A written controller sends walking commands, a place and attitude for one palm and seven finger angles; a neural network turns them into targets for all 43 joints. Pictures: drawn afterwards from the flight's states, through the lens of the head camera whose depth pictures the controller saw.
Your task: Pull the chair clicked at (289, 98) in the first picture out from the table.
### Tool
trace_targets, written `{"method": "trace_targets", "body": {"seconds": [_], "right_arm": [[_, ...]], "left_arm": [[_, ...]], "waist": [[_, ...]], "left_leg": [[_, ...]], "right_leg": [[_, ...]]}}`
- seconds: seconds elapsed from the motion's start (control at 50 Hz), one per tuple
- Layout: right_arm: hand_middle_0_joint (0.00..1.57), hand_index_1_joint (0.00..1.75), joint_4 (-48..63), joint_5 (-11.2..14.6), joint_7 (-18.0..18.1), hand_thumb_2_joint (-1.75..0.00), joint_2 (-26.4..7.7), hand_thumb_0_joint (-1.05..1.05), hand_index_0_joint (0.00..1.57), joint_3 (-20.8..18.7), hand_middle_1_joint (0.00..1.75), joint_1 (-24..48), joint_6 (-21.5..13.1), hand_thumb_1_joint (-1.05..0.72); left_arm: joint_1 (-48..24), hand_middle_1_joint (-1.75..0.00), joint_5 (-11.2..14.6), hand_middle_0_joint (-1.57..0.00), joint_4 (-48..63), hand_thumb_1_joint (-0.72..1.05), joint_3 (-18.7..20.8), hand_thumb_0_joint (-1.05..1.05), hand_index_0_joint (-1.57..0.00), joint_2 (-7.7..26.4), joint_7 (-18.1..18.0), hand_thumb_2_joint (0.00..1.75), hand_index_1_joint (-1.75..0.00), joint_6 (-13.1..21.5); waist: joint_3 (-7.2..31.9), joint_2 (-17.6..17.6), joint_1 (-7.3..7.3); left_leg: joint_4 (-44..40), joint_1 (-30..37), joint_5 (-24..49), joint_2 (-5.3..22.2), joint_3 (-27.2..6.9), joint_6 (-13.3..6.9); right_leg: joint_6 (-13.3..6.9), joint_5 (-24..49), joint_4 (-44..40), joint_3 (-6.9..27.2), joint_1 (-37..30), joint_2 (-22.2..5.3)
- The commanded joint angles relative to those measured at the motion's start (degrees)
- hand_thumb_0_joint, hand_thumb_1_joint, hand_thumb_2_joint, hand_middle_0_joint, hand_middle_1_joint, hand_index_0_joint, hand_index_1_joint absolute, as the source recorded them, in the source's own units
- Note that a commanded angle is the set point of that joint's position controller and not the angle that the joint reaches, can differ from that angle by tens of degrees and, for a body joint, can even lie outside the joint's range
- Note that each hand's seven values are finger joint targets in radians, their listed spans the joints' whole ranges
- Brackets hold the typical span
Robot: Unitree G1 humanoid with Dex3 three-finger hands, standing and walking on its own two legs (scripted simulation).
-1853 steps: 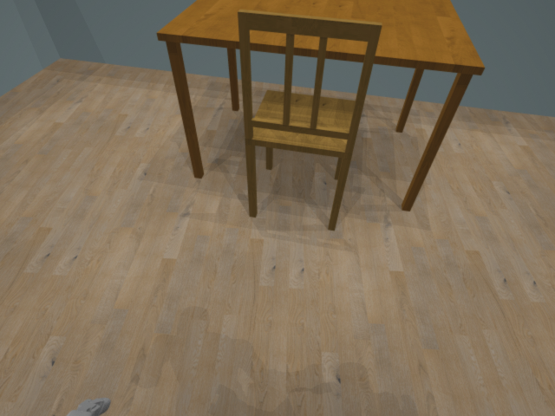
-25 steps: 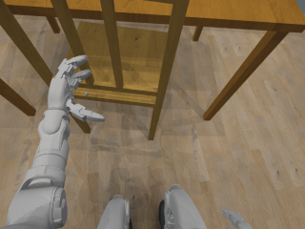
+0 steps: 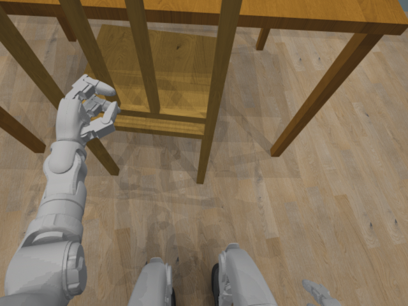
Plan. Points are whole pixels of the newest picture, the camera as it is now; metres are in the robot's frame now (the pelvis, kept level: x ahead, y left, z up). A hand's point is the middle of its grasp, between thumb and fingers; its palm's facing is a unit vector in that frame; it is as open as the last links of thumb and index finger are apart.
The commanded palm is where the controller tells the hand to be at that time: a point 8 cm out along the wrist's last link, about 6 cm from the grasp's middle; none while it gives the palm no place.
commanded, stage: hook a spindle and tug to test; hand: left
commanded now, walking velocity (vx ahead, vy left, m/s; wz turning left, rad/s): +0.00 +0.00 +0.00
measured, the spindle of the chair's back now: (95, 58) +0.59 +0.19 +0.06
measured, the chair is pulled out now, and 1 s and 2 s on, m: -0.09 -0.09 -0.09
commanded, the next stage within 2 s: open the thumb and straighten the fingers in 0.62 s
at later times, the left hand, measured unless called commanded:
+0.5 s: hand (104, 137) +0.43 +0.17 +0.02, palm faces -0.08 -1.00 -0.04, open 4.4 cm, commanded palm +0.40 +0.21 +0.03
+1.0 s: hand (99, 140) +0.42 +0.17 +0.03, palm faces -0.09 -0.99 -0.09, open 8.6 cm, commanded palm +0.40 +0.22 +0.03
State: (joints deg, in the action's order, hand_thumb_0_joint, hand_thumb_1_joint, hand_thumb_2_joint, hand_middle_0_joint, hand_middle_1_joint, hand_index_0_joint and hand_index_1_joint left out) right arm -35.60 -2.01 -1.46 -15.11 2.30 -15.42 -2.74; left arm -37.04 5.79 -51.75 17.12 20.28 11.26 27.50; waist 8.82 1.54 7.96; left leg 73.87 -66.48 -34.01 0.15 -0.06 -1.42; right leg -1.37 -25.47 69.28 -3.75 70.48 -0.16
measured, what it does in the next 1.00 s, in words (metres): stands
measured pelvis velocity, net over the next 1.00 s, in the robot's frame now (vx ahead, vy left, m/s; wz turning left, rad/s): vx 0.01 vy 0.01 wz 0.01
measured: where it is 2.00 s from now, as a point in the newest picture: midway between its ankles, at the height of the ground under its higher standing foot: outside the picture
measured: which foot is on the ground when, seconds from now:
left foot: down 0.00-1.00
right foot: down 0.00-1.00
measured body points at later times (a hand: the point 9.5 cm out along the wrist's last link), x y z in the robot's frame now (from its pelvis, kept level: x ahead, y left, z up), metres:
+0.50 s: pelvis +0.01 +0.01 +0.01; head +0.14 +0.03 +0.44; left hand +0.43 +0.22 +0.03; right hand +0.11 -0.24 -0.11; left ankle +0.00 +0.10 -0.62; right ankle +0.06 -0.11 -0.62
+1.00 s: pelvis +0.01 +0.01 +0.01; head +0.13 +0.02 +0.44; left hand +0.42 +0.23 +0.03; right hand +0.11 -0.24 -0.10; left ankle +0.00 +0.10 -0.62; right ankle +0.06 -0.11 -0.62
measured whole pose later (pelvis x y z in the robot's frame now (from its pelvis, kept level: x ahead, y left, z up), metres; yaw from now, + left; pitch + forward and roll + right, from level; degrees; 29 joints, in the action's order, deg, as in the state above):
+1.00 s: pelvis +0.01 +0.01 +0.01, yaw +1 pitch +25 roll -2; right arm -35.0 -1.2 -1.0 -14.7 2.3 -14.9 -3.7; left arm -25.9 6.3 -40.8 12.3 17.8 12.2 24.5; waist 9.7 1.6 5.8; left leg 71.8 -62.8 -33.7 -0.5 -0.5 -2.0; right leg -0.6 -25.4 66.8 -4.0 66.2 -0.7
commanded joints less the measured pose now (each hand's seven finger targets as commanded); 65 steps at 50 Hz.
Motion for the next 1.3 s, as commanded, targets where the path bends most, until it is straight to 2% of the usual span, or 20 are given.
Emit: {"method": "trace_targets", "body": {"seconds": [0.0, 0.04, 0.14, 0.18, 0.26, 0.4, 0.54, 0.68, 0.7, 0.72, 0.76, 0.8, 0.9, 0.92, 0.94, 1.0, 1.08, 1.18, 1.24, 1.28], "right_arm": [[0.2, 0.3, 5.31, 0.67, 0.34, -0.9, -8.95, 0.0, 0.2, -3.57, 0.3, -7.01, -1.44, -0.9], [0.2, 0.3, 5.35, 0.98, 0.21, -0.9, -8.69, 0.0, 0.2, -3.68, 0.3, -6.72, -1.59, -0.9], [0.2, 0.3, 4.8, 1.07, 0.41, -0.9, -8.92, 0.0, 0.2, -3.61, 0.3, -6.39, -1.91, -0.9], [0.2, 0.3, 4.96, 0.94, 0.58, -0.9, -8.98, 0.0, 0.2, -3.68, 0.3, -6.29, -2.16, -0.9], [0.2, 0.3, 5.03, 0.71, 0.44, -0.9, -8.75, 0.0, 0.2, -3.87, 0.3, -5.96, -2.83, -0.9], [0.2, 0.3, 5.22, 1.07, 0.46, -0.9, -8.86, 0.0, 0.2, -3.97, 0.3, -5.07, -2.42, -0.9], [0.2, 0.3, 6.4, 0.79, 0.36, -0.9, -8.44, 0.0, 0.2, -3.94, 0.3, -4.35, -2.87, -0.9], [0.2, 0.3, 5.53, 0.9, 0.62, -0.9, -8.36, 0.0, 0.2, -3.99, 0.3, -3.82, -3.07, -0.9], [0.2, 0.3, 5.25, 0.9, 0.94, -0.9, -8.84, 0.0, 0.2, -3.89, 0.3, -3.95, -2.9, -0.9], [0.2, 0.3, 5.29, 0.82, 0.73, -0.9, -9.22, 0.0, 0.2, -3.83, 0.3, -4.69, -2.39, -0.9], [0.2, 0.3, 6.14, 0.82, 0.53, -0.9, -8.65, 0.0, 0.2, -3.83, 0.3, -4.54, -2.14, -0.9], [0.2, 0.3, 6.32, 1.06, 0.55, -0.9, -8.54, 0.0, 0.2, -4.05, 0.3, -4.26, -2.3, -0.9], [0.2, 0.3, 6.13, 1.36, 0.91, -0.9, -8.55, 0.0, 0.2, -3.95, 0.3, -4.24, -2.9, -0.9], [0.2, 0.3, 6.04, 1.41, 0.96, -0.9, -8.75, 0.0, 0.2, -3.89, 0.3, -4.44, -3.0, -0.9], [0.2, 0.3, 5.03, 1.22, 1.21, -0.9, -9.09, 0.0, 0.2, -3.67, 0.3, -4.63, -2.68, -0.9], [0.2, 0.3, 5.13, 1.04, 1.1, -0.9, -8.76, 0.0, 0.2, -3.43, 0.3, -4.6, -2.7, -0.9], [0.2, 0.3, 6.16, 1.08, 0.62, -0.9, -8.72, 0.0, 0.2, -3.79, 0.3, -4.69, -2.87, -0.9], [0.2, 0.3, 5.44, 1.41, 0.72, -0.9, -8.86, 0.0, 0.2, -3.74, 0.3, -4.83, -2.67, -0.9], [0.2, 0.3, 5.46, 1.24, 1.32, -0.9, -9.32, 0.0, 0.2, -3.44, 0.3, -4.96, -2.8, -0.9], [0.2, 0.3, 5.34, 1.11, 1.51, -0.9, -9.04, 0.0, 0.2, -3.34, 0.3, -5.01, -3.09, -0.9]], "left_arm": [[-14.99, -1.45, 1.91, -0.5, 14.11, 0.9, 2.35, 0.0, -0.5, 11.0, 1.68, 0.9, -1.45, 3.4], [-13.02, -1.45, 2.67, -0.5, 14.38, 0.9, 0.44, 0.0, -0.5, 8.07, 2.14, 0.9, -1.45, 3.06], [-13.63, -1.45, 2.56, -0.5, 14.87, 0.9, 0.83, 0.0, -0.5, 8.84, 1.56, 0.9, -1.45, 3.08], [-13.43, -1.45, 2.46, -0.5, 16.5, 0.9, 1.93, 0.0, -0.5, 10.41, 1.23, 0.9, -1.45, 3.89], [-12.37, -1.45, 2.18, -0.5, 20.19, 0.9, -0.65, 0.0, -0.5, 7.83, 1.03, 0.9, -1.45, 5.19], [-8.32, -1.45, 2.48, -0.5, 17.7, 0.9, -2.44, 0.0, -0.5, 4.75, 0.61, 0.9, -1.45, 2.61], [-4.65, -1.45, 2.73, -0.5, 24.36, 0.9, -1.83, 0.0, -0.5, 5.46, -0.25, 0.9, -1.45, 3.69], [-6.44, -1.45, 2.44, -0.5, 23.37, 0.9, -4.35, 0.0, -0.5, 2.89, -0.07, 0.9, -1.45, 2.9], [-7.42, -1.45, 2.13, -0.5, 22.41, 0.9, -0.5, 0.0, -0.5, 7.82, -0.17, 0.9, -1.45, 2.81], [-6.4, -1.45, -1.52, -0.5, 20.18, 0.78, -2.07, 0.0, -0.5, 9.88, -0.26, 0.84, -1.45, 1.77], [-7.36, -1.45, -1.45, -0.5, 22.44, 0.54, -3.67, 0.0, -0.5, 7.16, -0.37, 0.73, -1.45, 1.26], [-7.02, -1.45, 0.24, -0.5, 23.64, 0.3, -4.33, 0.0, -0.5, 5.16, 0.02, 0.61, -1.45, 0.73], [-4.98, -1.45, 2.4, -0.5, 23.84, -0.31, -3.34, 0.0, -0.5, 5.35, 0.93, 0.32, -1.45, 0.53], [-5.22, -1.38, 1.93, -0.47, 23.4, -0.43, -2.92, 0.0, -0.47, 6.47, 0.8, 0.26, -1.38, 0.72], [-7.56, -1.3, 1.04, -0.45, 20.88, -0.55, 0.67, 0.0, -0.45, 11.13, 0.41, 0.2, -1.3, 0.88], [-8.19, -1.09, 0.17, -0.38, 18.46, -0.55, -0.42, 0.0, -0.38, 9.58, 0.54, 0.2, -1.09, 1.31], [-6.1, -0.8, 1.2, -0.27, 21.17, -0.55, -1.45, 0.0, -0.27, 8.05, 1.43, 0.2, -0.8, 1.66], [-7.02, -0.43, 1.79, -0.15, 19.07, -0.55, -1.7, 0.0, -0.15, 8.07, 2.3, 0.2, -0.43, 0.73], [-11.64, -0.22, 1.36, -0.07, 20.92, -0.55, 3.13, 0.0, -0.07, 14.85, 1.76, 0.2, -0.22, 1.4], [-11.54, -0.07, 1.59, -0.02, 19.87, -0.55, 3.56, 0.0, -0.02, 14.55, 1.9, 0.2, -0.07, 1.76]], "waist": [[32.41, 3.3, -1.23], [30.74, 2.34, -0.59], [25.3, 2.35, -0.41], [26.65, 2.2, -0.82], [28.61, 7.33, -1.36], [24.71, 1.93, -0.73], [28.79, 5.09, -2.47], [25.47, 3.63, -1.0], [25.41, 2.89, -1.74], [24.72, 3.83, -1.52], [26.46, 6.14, -1.72], [27.89, 4.78, -1.52], [28.13, 2.21, -1.53], [27.34, 2.48, -1.59], [25.38, 2.47, -1.53], [23.01, 2.11, -1.4], [27.76, 5.67, -2.29], [24.67, 1.88, -0.79], [25.71, 3.6, -1.7], [25.84, 2.93, -1.49]], "left_leg": [[-9.66, 12.0, 22.43, -1.01, -1.06, 0.55], [-9.94, 12.3, 21.93, -0.93, -1.05, 0.39], [-10.68, 10.62, 17.87, -0.79, -1.28, 0.41], [-10.41, 10.92, 18.43, -0.84, -1.27, 0.34], [-10.88, 17.45, 23.34, -0.59, -2.35, 1.58], [-11.33, 14.4, 20.58, -0.55, -2.52, 1.29], [-11.26, 19.34, 27.88, -0.45, -3.18, 2.66], [-10.96, 17.62, 24.37, -0.32, -3.25, 2.37], [-10.94, 15.78, 22.98, -0.44, -3.08, 2.26], [-10.97, 15.65, 22.29, -0.5, -3.04, 1.86], [-11.29, 17.77, 24.33, -0.65, -3.13, 2.2], [-11.32, 18.97, 25.11, -0.58, -3.08, 2.21], [-11.62, 17.37, 24.56, -0.73, -2.96, 1.69], [-11.58, 16.94, 24.47, -0.66, -3.17, 1.73], [-11.16, 14.99, 22.92, -0.59, -2.8, 1.6], [-11.1, 12.36, 19.5, -0.91, -2.29, 1.05], [-11.61, 17.27, 23.83, -0.9, -2.28, 1.62], [-11.21, 12.93, 20.21, -0.79, -1.82, 0.78], [-11.43, 12.09, 17.82, -1.1, -1.72, 0.49], [-10.94, 11.74, 18.71, -1.12, -1.4, 0.41]], "right_leg": [[-0.26, 17.24, -8.31, 4.18, -28.68, 0.91], [-0.04, 16.63, -8.93, 3.94, -27.63, 1.02], [-0.07, 11.87, -9.55, 3.65, -24.59, 1.07], [-0.13, 12.29, -9.27, 3.95, -25.32, 1.06], [-0.56, 13.71, -8.18, 2.52, -22.17, 0.97], [-0.3, 11.75, -8.8, 1.97, -21.78, 0.99], [-0.62, 15.56, -7.69, 1.47, -22.47, 0.84], [-0.48, 12.99, -7.96, 1.28, -20.17, 0.76], [-0.54, 12.48, -7.8, 1.6, -21.42, 0.75], [-0.53, 11.72, -7.57, 1.73, -20.68, 0.96], [-0.71, 12.7, -7.65, 1.62, -20.65, 0.72], [-0.57, 13.64, -8.59, 1.56, -22.11, 0.88], [-0.29, 14.91, -9.36, 1.84, -24.81, 0.91], [-0.47, 14.45, -8.83, 1.64, -24.04, 0.99], [-0.36, 13.52, -8.62, 1.91, -23.24, 0.94], [-0.48, 11.35, -8.86, 2.44, -22.96, 0.89], [-0.69, 14.06, -9.16, 2.4, -24.31, 0.91], [-0.14, 13.1, -9.91, 2.92, -24.88, 1.0], [-0.27, 10.76, -10.18, 3.69, -26.31, 0.92], [-0.2, 12.19, -10.19, 3.96, -27.13, 0.89]]}}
